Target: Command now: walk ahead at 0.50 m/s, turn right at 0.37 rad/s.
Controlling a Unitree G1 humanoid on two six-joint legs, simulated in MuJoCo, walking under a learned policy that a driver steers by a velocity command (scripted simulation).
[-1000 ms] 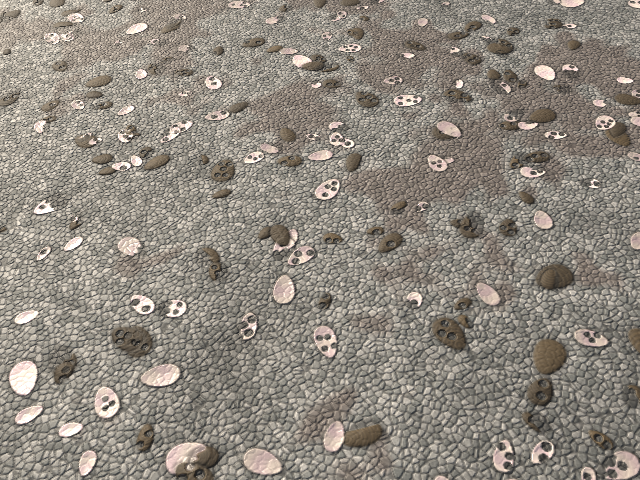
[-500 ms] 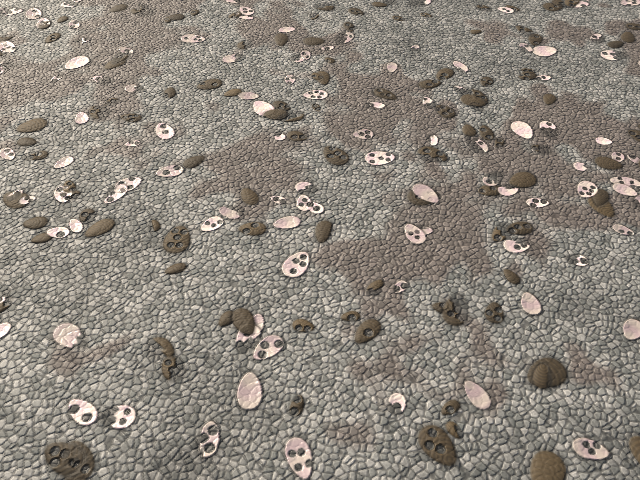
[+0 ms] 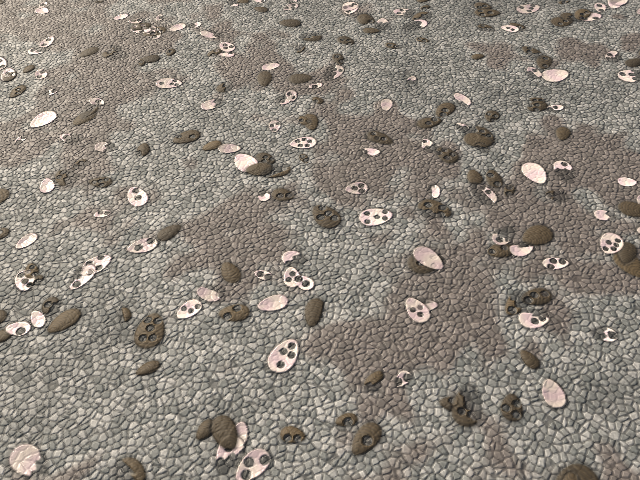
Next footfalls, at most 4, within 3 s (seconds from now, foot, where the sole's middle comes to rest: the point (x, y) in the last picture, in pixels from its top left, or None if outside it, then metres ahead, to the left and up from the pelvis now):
0.28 left None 0.33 0.12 -0.78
0.82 right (432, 471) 0.51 -0.16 -0.78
1.38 left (447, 324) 0.86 -0.24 -0.78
1.88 right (562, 283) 0.98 -0.54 -0.78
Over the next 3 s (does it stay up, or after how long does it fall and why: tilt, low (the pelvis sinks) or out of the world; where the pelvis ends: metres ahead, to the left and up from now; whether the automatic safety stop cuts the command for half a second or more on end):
stays up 1.47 -0.48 -0.03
